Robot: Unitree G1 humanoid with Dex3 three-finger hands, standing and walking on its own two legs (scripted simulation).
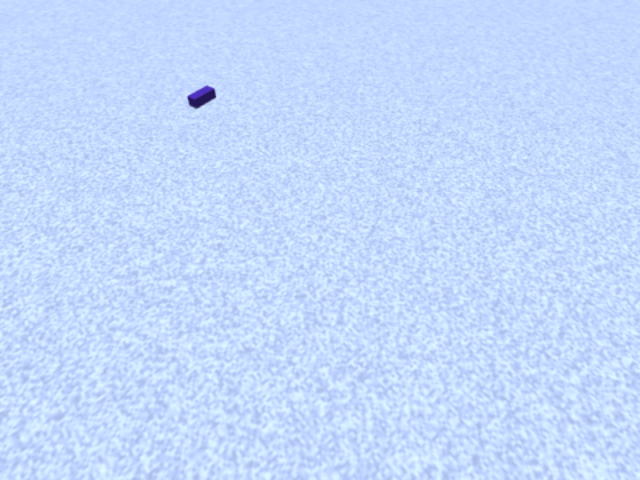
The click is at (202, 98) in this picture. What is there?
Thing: lying carton
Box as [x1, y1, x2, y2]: [187, 86, 215, 107]
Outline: 214,89 205,86 187,96 189,104 196,107 201,105 215,96
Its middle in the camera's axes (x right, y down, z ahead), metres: -0.71 -0.86 +2.35
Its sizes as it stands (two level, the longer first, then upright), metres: 0.160 0.065 0.055
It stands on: the floor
